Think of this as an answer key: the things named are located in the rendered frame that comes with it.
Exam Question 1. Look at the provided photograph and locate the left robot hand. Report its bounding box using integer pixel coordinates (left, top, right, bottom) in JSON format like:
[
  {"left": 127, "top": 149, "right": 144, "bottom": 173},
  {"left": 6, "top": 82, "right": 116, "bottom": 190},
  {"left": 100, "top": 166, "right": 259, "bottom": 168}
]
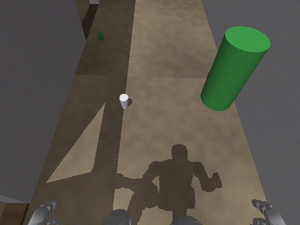
[{"left": 28, "top": 200, "right": 63, "bottom": 225}]

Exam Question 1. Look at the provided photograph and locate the right robot hand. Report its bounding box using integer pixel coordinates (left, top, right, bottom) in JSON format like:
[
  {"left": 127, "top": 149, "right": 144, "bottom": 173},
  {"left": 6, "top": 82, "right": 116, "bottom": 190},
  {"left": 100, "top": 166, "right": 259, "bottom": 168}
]
[{"left": 250, "top": 199, "right": 286, "bottom": 225}]

